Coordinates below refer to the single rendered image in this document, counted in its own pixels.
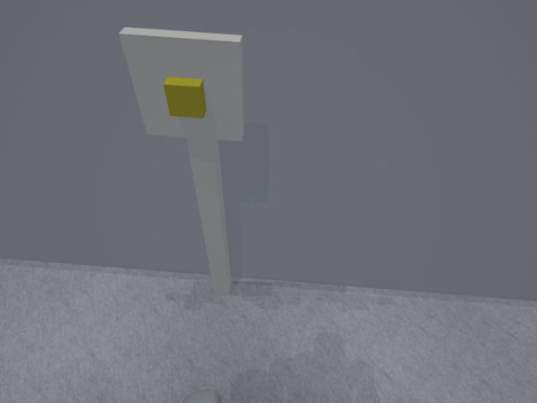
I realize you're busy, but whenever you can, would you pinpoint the panel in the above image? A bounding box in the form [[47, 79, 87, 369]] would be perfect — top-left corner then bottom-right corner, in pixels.
[[119, 27, 244, 296]]

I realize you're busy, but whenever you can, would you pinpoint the button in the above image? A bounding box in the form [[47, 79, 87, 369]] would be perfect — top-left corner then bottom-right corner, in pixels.
[[164, 76, 206, 118]]

